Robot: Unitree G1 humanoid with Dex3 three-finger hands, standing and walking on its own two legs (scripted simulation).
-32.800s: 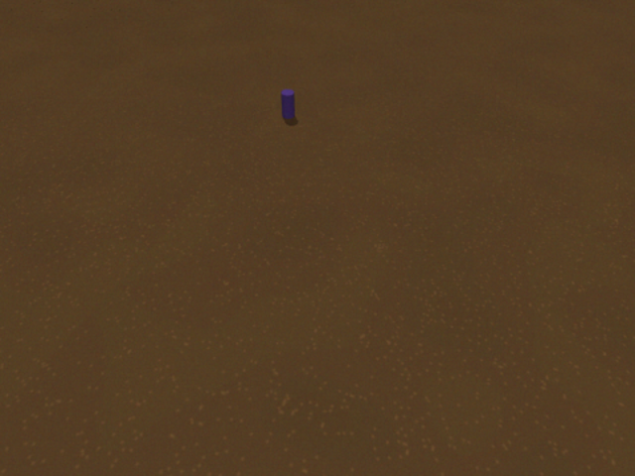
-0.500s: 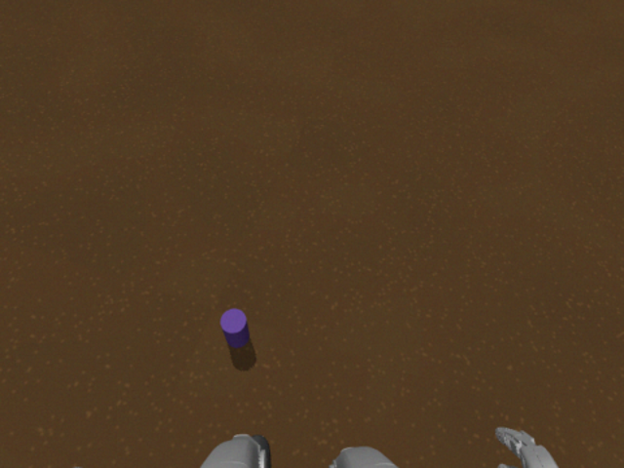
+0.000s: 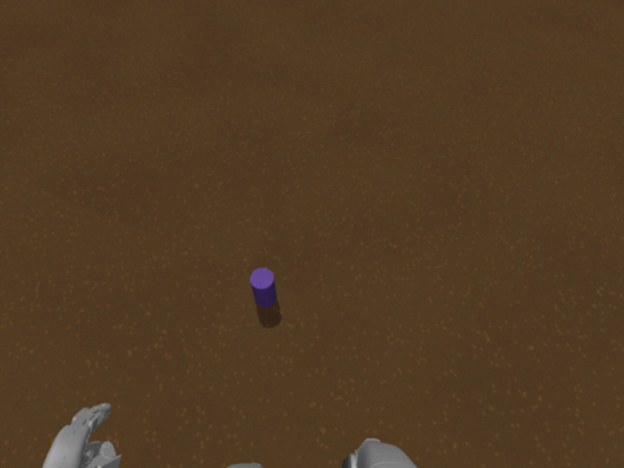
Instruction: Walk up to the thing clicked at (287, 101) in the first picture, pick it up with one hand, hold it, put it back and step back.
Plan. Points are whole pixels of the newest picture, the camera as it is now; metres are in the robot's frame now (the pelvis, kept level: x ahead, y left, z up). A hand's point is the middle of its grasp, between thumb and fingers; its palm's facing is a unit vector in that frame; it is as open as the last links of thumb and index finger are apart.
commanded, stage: step back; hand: left
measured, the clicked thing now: (263, 288) +0.66 +0.14 -0.68
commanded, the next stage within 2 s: none
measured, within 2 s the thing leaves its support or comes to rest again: neither
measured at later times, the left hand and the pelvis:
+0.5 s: hand out of the picture -0.06 +0.24 -0.13, palm faces -0.06 -0.90 -0.42, open 7.4 cm; pelvis -0.15 -0.03 +0.01, yaw -5 degrees
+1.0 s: hand out of the picture -0.20 +0.26 -0.14, palm faces -0.01 -0.93 -0.37, open 7.4 cm; pelvis -0.31 -0.01 +0.01, yaw -2 degrees
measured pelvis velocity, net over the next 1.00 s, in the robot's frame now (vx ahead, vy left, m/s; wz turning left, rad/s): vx -0.31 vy -0.01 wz -0.03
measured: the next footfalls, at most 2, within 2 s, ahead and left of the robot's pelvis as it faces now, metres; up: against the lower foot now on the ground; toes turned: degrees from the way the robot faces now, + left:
right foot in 0.36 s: -0.11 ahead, -0.14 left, +0.00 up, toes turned -2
left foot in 0.74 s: -0.20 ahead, +0.11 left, +0.00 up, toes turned -2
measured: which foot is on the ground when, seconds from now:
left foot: down 0.00-0.40, up 0.42-0.72, down 0.74-1.00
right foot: down 0.00-0.02, up 0.04-0.34, down 0.36-0.78, up 0.80-1.00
